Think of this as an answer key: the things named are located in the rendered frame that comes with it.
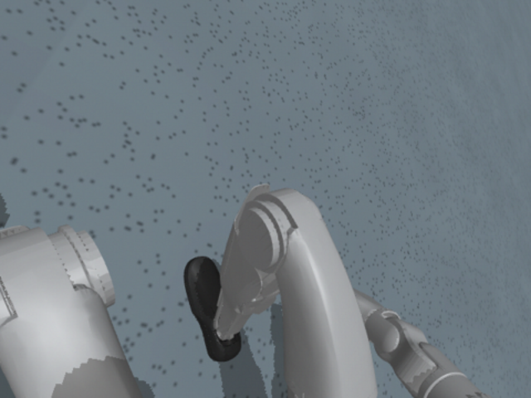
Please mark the right robot arm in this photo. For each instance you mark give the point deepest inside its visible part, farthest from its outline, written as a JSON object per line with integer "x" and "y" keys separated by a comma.
{"x": 423, "y": 369}

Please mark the right robot hand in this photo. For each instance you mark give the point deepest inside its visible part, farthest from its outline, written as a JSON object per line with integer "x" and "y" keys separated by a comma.
{"x": 367, "y": 305}

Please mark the right robot foot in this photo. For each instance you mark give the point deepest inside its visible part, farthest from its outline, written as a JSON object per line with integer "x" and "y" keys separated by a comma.
{"x": 202, "y": 284}

